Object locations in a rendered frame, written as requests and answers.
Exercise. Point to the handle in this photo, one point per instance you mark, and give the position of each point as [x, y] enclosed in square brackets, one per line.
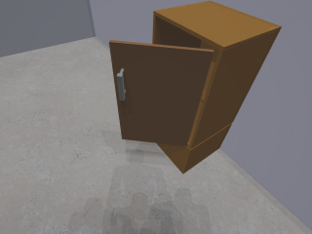
[120, 85]

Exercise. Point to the cupboard door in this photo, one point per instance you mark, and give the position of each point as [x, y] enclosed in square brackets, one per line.
[164, 85]

